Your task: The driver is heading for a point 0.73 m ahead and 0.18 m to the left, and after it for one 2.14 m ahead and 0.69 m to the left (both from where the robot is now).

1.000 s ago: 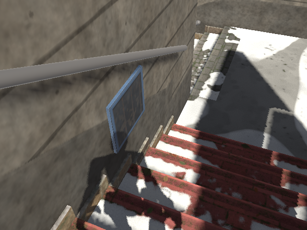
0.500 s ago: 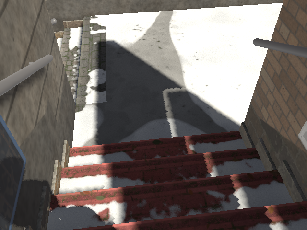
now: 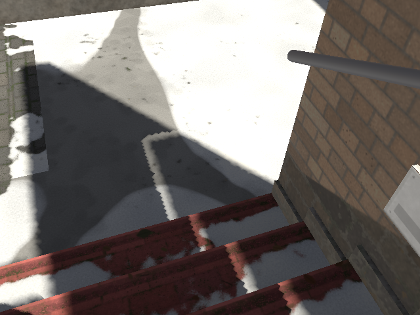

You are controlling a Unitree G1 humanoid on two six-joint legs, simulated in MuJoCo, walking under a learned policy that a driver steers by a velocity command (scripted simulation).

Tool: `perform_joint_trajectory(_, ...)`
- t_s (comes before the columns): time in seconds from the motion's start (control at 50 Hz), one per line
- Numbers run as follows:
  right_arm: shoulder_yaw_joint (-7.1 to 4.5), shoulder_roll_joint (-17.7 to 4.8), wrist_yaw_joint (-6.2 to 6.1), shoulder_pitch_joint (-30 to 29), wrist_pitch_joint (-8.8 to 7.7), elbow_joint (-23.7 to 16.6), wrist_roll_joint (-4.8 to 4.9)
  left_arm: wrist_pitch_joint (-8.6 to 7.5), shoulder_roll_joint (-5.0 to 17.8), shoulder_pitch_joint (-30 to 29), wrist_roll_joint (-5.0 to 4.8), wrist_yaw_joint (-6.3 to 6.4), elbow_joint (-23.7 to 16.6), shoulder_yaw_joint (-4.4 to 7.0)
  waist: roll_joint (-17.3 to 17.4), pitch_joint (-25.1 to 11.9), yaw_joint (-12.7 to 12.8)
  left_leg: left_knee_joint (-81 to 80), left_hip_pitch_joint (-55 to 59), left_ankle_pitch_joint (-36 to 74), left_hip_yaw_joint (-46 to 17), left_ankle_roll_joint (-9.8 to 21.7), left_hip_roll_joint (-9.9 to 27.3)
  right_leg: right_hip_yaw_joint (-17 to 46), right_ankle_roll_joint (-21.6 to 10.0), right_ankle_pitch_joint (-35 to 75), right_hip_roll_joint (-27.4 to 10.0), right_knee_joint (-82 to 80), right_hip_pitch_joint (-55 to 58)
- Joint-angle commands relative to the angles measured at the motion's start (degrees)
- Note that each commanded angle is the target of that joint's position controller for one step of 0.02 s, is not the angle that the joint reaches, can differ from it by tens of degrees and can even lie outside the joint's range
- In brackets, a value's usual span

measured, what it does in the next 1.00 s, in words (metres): goes down, turning left: left foot 0.16 m lower, then right foot 0.16 m lower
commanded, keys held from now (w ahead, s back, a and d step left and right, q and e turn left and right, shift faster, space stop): w+q+shift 0.58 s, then w+shift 0.08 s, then w+e+shift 0.20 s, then e+shift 0.14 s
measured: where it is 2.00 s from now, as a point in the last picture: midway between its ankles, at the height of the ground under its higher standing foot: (128, 237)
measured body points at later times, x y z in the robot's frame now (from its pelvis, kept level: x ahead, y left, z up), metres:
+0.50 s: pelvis +0.44 +0.08 -0.24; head +0.42 +0.08 +0.21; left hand +0.51 +0.36 -0.34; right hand +0.49 -0.18 -0.38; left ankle +0.21 +0.10 -0.72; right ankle +0.49 -0.02 -0.97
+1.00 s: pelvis +0.79 +0.27 -0.43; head +0.82 +0.27 +0.02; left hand +0.66 +0.50 -0.57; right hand +0.92 +0.07 -0.58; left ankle +0.71 +0.30 -1.13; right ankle +0.90 +0.15 -1.06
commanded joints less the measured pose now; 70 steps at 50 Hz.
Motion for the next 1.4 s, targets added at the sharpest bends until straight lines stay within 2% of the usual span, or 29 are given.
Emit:
perform_joint_trajectory(0.02,-0.95,-5.1,-0.52,10.4,1.34,2.0,1.09,-1.15,6.2,-6.9,-0.2,0.28,-3.0,0.81,-4.3,2.6,-4.4,0.9,29.9,3.8,13.3,3.2,-7.4,2.2,-0.5,50.7,-13.3,-0.3,-22.4)
perform_joint_trajectory(0.06,-3.22,-7.8,-0.86,31.4,3.3,8.3,0.2,0.42,10.2,-10.3,1.85,0.42,-2.7,2.22,0.3,-3.0,-16.2,-1.4,46.5,-12.4,16.5,8.2,-10.4,-1.8,0.0,75.0,-14.2,28.9,-23.5)
perform_joint_trajectory(0.08,-3.64,-8.9,0.22,41.7,3.16,10.3,0.78,1.14,8.7,-19.3,2.08,0.91,-4.4,2.23,10.1,-0.1,-25.9,-15.2,50.9,-5.7,6.7,16.5,-3.4,-3.4,2.0,39.0,-6.3,67.5,-33.9)
perform_joint_trajectory(0.1,-2.33,-10.5,1.18,33.1,2.65,9.8,1.2,1.2,-1.3,-21.4,2.11,1.26,-9.9,-0.19,21.8,7.0,-16.0,-3.9,44.3,20.2,-1.6,14.6,0.0,0.2,0.5,2.9,0.0,80.7,-48.5)
perform_joint_trajectory(0.16,-0.22,-7.3,1.0,20.2,1.03,5.7,0.9,1.74,1.8,-12.7,4.97,1.0,-10.3,-0.51,-11.5,3.5,-0.8,-9.8,34.7,-12.7,-22.9,15.3,4.1,11.4,-0.4,15.0,-8.6,49.3,-53.9)
perform_joint_trajectory(0.18,-2.14,-15.9,-0.44,17.0,-0.36,3.9,-0.41,1.93,1.2,-10.2,5.28,0.8,-13.3,-0.98,8.0,1.2,2.8,-13.9,28.4,-31.3,-41.1,21.9,11.9,14.7,3.1,16.8,-10.9,36.9,-55.9)
perform_joint_trajectory(0.22,-0.37,-10.3,-2.37,11.3,-2.57,1.0,-0.56,3.05,7.2,-25.0,4.17,0.48,-16.0,0.04,-0.1,11.0,0.7,-20.9,4.3,-37.4,-35.3,20.9,4.2,13.1,9.2,31.1,-11.5,9.5,-39.3)
perform_joint_trajectory(0.3,0.45,-5.5,-2.33,12.9,-4.13,1.9,2.66,1.5,4.4,-19.8,2.9,-1.29,-13.4,-0.04,-5.8,4.8,-0.1,-3.0,-1.4,-29.7,-17.6,11.4,-9.4,8.7,6.7,75.3,-8.1,-14.6,-14.9)
perform_joint_trajectory(0.38,-0.32,-7.8,-1.35,16.9,-0.67,2.4,0.11,1.68,1.1,-22.0,0.7,-0.68,-17.2,-1.14,6.1,3.7,-6.7,5.5,11.5,-22.2,-19.2,10.2,-10.1,7.2,6.3,59.2,-3.4,-24.9,-8.0)
perform_joint_trajectory(0.44,-1.72,-12.4,-0.52,-0.6,-1.07,-1.8,-0.42,0.86,8.9,19.3,0.95,0.92,-7.2,3.08,-1.3,-11.1,19.1,52.8,-3.7,-8.9,-11.9,7.6,-12.4,11.6,3.6,63.7,-9.4,-25.9,33.7)
perform_joint_trajectory(0.46,-1.22,-7.9,-1.63,-1.0,-1.15,-2.9,1.0,0.95,9.6,17.0,1.99,0.22,-8.3,3.17,-4.4,-4.1,17.2,74.1,-15.3,-53.8,-6.0,7.9,-17.6,18.1,0.8,63.8,-20.3,-28.1,31.9)
perform_joint_trajectory(0.48,0.02,-2.9,-3.46,11.9,-1.34,-5.8,3.92,0.81,8.8,8.9,3.61,-1.47,-9.4,2.15,-13.2,-7.7,1.9,70.5,-21.9,-57.3,-6.1,7.9,-10.7,25.7,1.5,108.4,-31.5,-9.1,37.8)
perform_joint_trajectory(0.54,-1.29,-7.5,-2.63,4.1,1.55,-6.3,-2.73,-0.17,6.1,6.4,1.98,-1.95,-10.2,2.46,-6.1,-2.0,2.4,58.0,-29.6,-45.6,-4.2,6.9,-1.5,36.2,-7.0,42.5,-32.8,-21.2,16.1)
perform_joint_trajectory(0.6,-0.75,-4.7,1.3,-8.1,2.91,-10.8,-0.93,-2.01,3.0,3.6,0.77,-0.44,-7.4,0.87,-2.8,11.4,-1.5,25.7,-13.5,-22.4,-4.1,3.2,0.8,21.0,-0.4,45.0,-24.8,-25.4,-18.2)
perform_joint_trajectory(0.64,-0.81,-4.9,2.48,-0.1,3.08,-6.2,-2.12,-1.81,8.9,2.2,1.79,-0.15,-6.7,2.22,-5.2,6.1,-4.3,27.5,1.0,-13.1,4.5,3.4,-4.0,17.0,0.5,47.0,-24.2,-22.2,-24.3)
perform_joint_trajectory(0.68,0.33,-2.7,3.57,-4.7,0.54,-6.8,0.28,-3.41,2.5,1.5,0.03,0.14,-5.5,0.38,-0.3,6.0,-4.7,3.5,11.1,20.8,2.3,5.4,-4.3,7.5,3.6,24.1,-15.8,-18.4,-30.6)
perform_joint_trajectory(0.76,0.37,-6.8,1.73,-12.9,0.86,-7.3,-0.28,0.75,7.1,8.6,1.1,0.31,-2.9,0.88,-3.0,7.1,2.9,-7.6,22.2,-3.2,13.6,4.4,-8.9,6.8,-1.2,43.6,-16.5,-8.3,-17.5)
perform_joint_trajectory(0.8,-1.69,-10.2,-0.15,10.0,0.59,-0.4,-1.2,3.26,8.0,11.5,3.46,1.61,-0.1,0.33,-3.8,-3.9,-8.2,-12.1,42.5,-1.0,8.8,6.1,-5.6,8.6,-1.4,66.5,-17.4,22.4,-12.0)
perform_joint_trajectory(0.82,-2.36,-13.1,-0.2,17.3,-0.02,1.9,-2.09,3.09,9.0,7.4,2.22,1.94,-0.2,1.15,0.3,-4.3,-13.8,-20.3,52.3,5.0,-0.2,11.3,0.9,8.7,0.1,35.0,-9.9,51.1,-23.5)
perform_joint_trajectory(0.86,-2.15,-14.8,0.58,19.3,-1.26,0.9,-1.08,1.59,7.8,13.4,-2.11,2.6,-5.1,1.46,4.9,-15.6,-7.7,0.0,70.8,31.2,-13.6,10.9,19.0,18.5,-1.9,6.0,-8.4,53.7,-48.2)
perform_joint_trajectory(0.92,-1.59,-8.7,-0.35,8.6,-2.76,0.7,-1.12,3.49,7.6,8.0,3.62,2.11,-3.2,3.34,1.1,-2.0,-2.0,-9.1,39.7,-2.5,-14.9,12.2,19.0,14.9,1.4,21.6,-13.8,36.0,-45.6)
perform_joint_trajectory(0.96,-0.61,-8.1,-0.41,2.6,-4.63,0.1,-0.1,5.22,4.7,3.6,3.14,0.93,-5.3,3.53,-0.6,7.9,2.2,-12.4,13.0,6.7,-5.1,10.0,16.1,13.0,4.7,30.9,-14.2,12.9,-31.3)
perform_joint_trajectory(1.12,-1.77,-7.8,-3.62,-1.2,-3.96,1.9,1.49,6.46,3.5,2.9,1.88,-2.45,-6.0,2.62,3.8,0.1,6.1,18.2,5.6,-13.9,18.3,-0.2,3.8,-4.7,3.4,77.5,-2.9,-21.1,5.4)
perform_joint_trajectory(1.16,-2.77,-11.9,-2.69,-17.0,-2.71,-2.9,2.27,8.21,10.7,31.4,1.84,-0.61,1.2,5.57,-2.9,-9.3,25.3,61.0,-5.1,-21.1,18.2,-2.9,0.1,3.3,-6.0,77.2,-7.9,-20.5,31.0)
perform_joint_trajectory(1.18,-1.92,-6.3,-3.56,-12.2,-0.36,-2.2,1.02,8.05,13.4,22.0,0.21,-1.31,-1.3,5.61,-13.0,4.7,20.2,81.7,-5.4,-66.7,17.7,-2.2,-9.8,14.4,-7.6,93.2,-14.2,-35.7,14.0)
perform_joint_trajectory(1.2,-0.28,-2.2,-3.7,-2.3,-0.13,-10.1,0.24,6.79,15.7,15.0,1.42,-1.54,-3.9,4.01,-17.2,1.4,4.4,77.6,-25.4,-66.4,7.8,-2.3,-8.7,29.1,-11.0,128.6,-21.7,-18.3,24.8)
perform_joint_trajectory(1.26,0.36,-6.8,-4.64,1.2,1.7,-6.9,-3.77,5.38,11.3,3.6,0.27,-1.49,-9.7,2.26,6.0,-0.8,-1.0,56.6,-23.3,-45.5,1.0,-1.9,-1.8,31.2,-9.9,95.4,-19.9,-20.1,7.4)
perform_joint_trajectory(1.34,1.97,-7.4,-5.63,-6.5,4.26,-12.8,-1.39,5.14,14.2,0.9,0.91,0.89,-11.7,3.06,-3.4,-10.3,-1.1,35.6,-8.9,-34.9,-1.4,-6.8,-2.8,40.6,-10.8,104.4,-18.5,-23.4,-3.5)
perform_joint_trajectory(1.4,0.27,-11.2,-4.22,-6.1,3.58,-12.1,-1.2,7.15,12.1,2.8,0.17,1.84,-12.6,3.26,4.6,-12.0,0.0,29.3,-12.6,-22.5,-1.0,-4.6,-2.0,33.5,-5.6,96.8,-12.3,-17.9,5.0)
Velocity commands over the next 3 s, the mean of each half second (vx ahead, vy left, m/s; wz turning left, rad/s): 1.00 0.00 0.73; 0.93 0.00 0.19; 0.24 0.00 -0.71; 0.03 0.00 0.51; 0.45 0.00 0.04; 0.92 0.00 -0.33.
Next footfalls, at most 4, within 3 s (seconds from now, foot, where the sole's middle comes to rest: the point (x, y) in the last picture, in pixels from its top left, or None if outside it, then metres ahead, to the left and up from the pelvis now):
0.08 left None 0.16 0.09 -0.85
0.44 right None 0.53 -0.01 -1.01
0.82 left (125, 297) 0.74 0.33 -1.16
1.16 right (137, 252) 1.04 0.32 -1.32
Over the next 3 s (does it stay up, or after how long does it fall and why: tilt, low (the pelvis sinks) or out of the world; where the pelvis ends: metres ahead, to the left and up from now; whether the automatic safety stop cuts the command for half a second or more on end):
stays up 1.61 0.39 -0.73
